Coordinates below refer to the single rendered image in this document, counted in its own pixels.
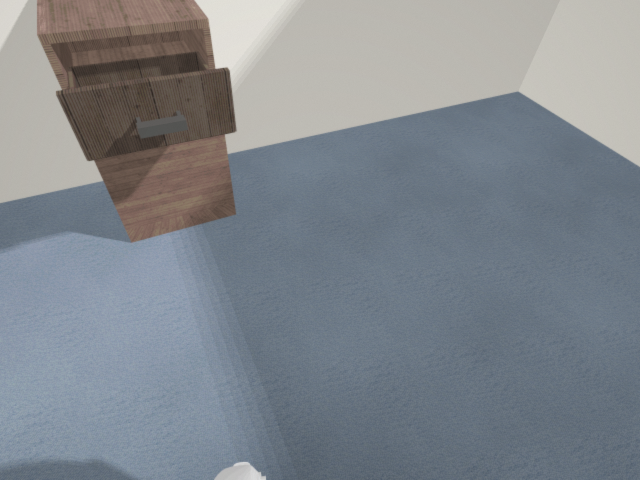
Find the drawer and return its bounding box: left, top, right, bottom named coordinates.
left=56, top=51, right=237, bottom=161

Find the cabinet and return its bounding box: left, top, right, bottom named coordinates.
left=37, top=0, right=236, bottom=243

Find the handle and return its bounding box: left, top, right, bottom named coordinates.
left=136, top=110, right=188, bottom=139

